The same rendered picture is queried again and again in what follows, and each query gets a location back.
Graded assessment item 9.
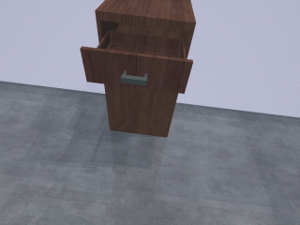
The drawer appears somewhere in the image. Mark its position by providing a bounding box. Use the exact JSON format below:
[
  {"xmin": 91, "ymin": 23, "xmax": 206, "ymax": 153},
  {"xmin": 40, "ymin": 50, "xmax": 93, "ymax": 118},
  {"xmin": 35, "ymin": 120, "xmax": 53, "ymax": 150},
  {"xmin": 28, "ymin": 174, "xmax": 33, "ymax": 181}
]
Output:
[{"xmin": 80, "ymin": 30, "xmax": 193, "ymax": 94}]

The handle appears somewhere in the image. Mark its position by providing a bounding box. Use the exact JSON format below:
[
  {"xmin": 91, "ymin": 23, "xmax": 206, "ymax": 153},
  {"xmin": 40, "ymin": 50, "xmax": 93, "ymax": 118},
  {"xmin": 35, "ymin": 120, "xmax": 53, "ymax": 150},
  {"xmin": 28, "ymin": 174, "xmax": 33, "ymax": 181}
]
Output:
[{"xmin": 120, "ymin": 70, "xmax": 148, "ymax": 86}]

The cabinet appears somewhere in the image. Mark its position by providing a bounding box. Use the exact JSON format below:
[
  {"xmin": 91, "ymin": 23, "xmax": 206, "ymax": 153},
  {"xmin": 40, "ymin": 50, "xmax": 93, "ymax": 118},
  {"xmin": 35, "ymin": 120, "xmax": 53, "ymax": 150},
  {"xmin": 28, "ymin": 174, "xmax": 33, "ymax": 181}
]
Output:
[{"xmin": 95, "ymin": 0, "xmax": 196, "ymax": 138}]

